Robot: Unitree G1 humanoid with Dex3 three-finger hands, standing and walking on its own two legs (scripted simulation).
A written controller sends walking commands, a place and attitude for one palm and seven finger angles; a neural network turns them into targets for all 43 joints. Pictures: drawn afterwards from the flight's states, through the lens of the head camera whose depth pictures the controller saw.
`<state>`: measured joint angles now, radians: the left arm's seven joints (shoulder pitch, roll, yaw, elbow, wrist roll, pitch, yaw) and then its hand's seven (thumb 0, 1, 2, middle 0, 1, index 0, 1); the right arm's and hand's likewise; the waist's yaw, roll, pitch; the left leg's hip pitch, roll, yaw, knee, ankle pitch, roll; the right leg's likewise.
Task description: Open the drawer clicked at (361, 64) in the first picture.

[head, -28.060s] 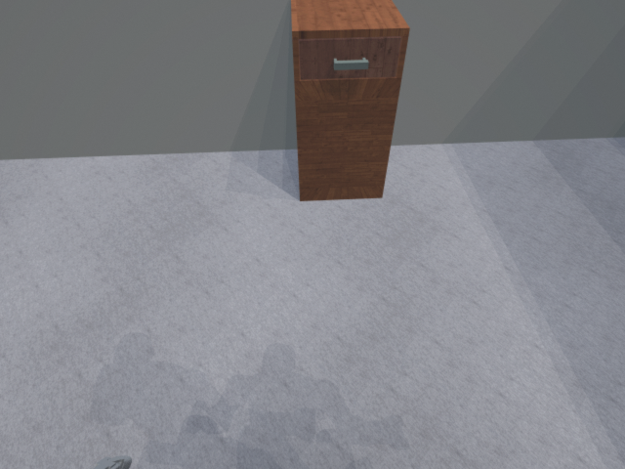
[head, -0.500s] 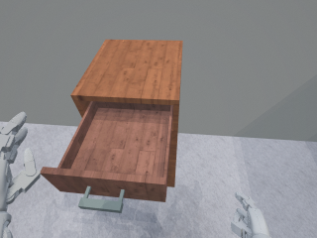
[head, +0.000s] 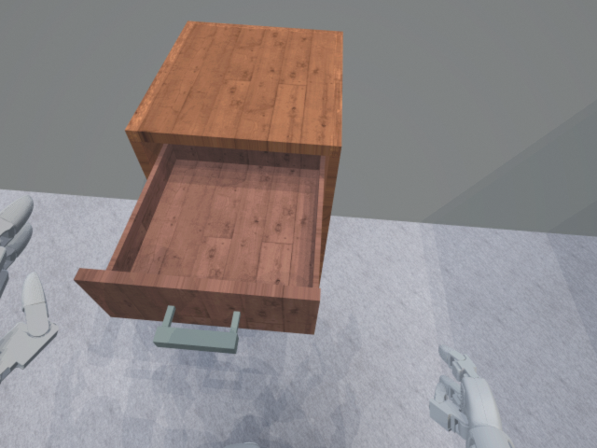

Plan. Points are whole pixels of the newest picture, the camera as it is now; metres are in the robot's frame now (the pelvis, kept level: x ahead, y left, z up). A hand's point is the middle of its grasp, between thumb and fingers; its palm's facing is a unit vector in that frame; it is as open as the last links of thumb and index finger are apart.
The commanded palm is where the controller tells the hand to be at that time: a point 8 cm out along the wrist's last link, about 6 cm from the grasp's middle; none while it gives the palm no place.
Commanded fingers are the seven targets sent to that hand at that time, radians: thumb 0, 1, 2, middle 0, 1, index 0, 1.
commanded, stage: step back with the hand held close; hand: left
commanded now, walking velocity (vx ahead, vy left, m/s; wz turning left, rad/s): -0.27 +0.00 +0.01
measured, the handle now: (200, 327) +0.29 +0.18 -0.08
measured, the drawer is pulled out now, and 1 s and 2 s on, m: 0.30 0.30 0.30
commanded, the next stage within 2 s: stop stepping back and stand still in 0.74 s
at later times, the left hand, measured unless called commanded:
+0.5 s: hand (42, 385) +0.15 +0.22 +0.16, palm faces +0.25 -0.84 -0.48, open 7.4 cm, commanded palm +0.08 +0.27 +0.18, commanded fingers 0.00 0.90 0.90 -0.20 -0.30 -0.20 -0.30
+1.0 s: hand out of the picture +0.00 +0.17 +0.17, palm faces +0.22 -0.82 -0.53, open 7.4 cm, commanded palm -0.07 +0.23 +0.18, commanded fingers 0.00 0.90 0.90 -0.20 -0.30 -0.20 -0.30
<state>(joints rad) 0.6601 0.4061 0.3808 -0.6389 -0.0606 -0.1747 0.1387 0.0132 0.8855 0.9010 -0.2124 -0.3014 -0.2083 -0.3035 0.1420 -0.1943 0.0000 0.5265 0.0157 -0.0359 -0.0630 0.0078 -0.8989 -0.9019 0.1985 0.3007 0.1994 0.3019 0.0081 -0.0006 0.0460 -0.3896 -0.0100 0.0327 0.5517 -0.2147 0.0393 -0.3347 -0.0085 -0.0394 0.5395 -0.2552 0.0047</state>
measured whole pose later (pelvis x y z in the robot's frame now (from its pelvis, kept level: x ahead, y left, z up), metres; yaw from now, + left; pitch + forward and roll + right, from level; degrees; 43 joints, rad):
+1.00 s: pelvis -0.21 -0.05 +0.00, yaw -2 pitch +2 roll -1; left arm 0.72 0.45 0.39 -0.73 -0.07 -0.18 0.14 0.01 0.89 0.90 -0.21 -0.30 -0.21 -0.30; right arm 0.14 -0.17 0.01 0.54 0.01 -0.09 -0.04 0.01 -0.90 -0.90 0.20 0.30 0.20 0.30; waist -0.01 0.00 0.08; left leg -0.45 0.03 -0.01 0.54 -0.16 -0.01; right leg -0.28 0.00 -0.06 0.54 -0.30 0.00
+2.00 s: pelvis -0.25 -0.05 +0.00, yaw +2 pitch -2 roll +0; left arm 0.25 0.17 0.04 0.92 0.01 0.04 0.03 -0.04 1.00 0.90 -0.21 -0.30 -0.20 -0.30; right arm 0.29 -0.16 0.01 0.97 -0.02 0.03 -0.02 0.00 -0.90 -0.90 0.20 0.30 0.20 0.30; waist 0.01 -0.03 0.09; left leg -0.19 0.01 -0.02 0.52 -0.30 -0.01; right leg -0.25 -0.02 -0.11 0.49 -0.21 -0.03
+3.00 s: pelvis -0.25 -0.05 +0.01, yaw +1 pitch -2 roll +0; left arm 0.29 0.11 0.03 1.14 0.01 0.01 0.03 0.00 0.91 0.90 -0.20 -0.30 -0.19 -0.30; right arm 0.35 -0.10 0.00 1.11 -0.01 0.01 -0.04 0.00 -0.90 -0.90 0.20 0.30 0.20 0.30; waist 0.00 0.01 0.07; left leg -0.13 0.01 0.00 0.43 -0.27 0.00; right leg -0.21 -0.01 -0.09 0.43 -0.19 -0.02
